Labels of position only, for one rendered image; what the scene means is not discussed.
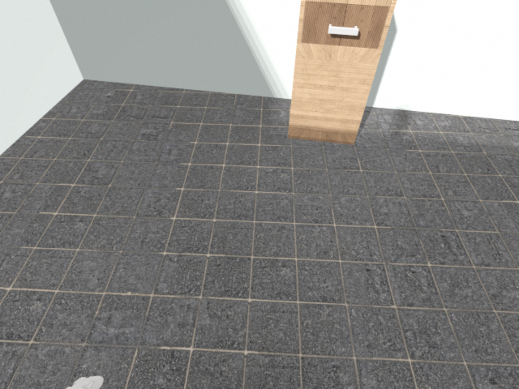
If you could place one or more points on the cabinet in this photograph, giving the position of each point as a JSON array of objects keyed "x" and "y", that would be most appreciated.
[{"x": 332, "y": 83}]

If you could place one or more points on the drawer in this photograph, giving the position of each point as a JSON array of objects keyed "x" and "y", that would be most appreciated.
[{"x": 368, "y": 19}]

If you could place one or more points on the handle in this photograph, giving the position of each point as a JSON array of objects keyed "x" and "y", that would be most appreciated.
[{"x": 343, "y": 30}]

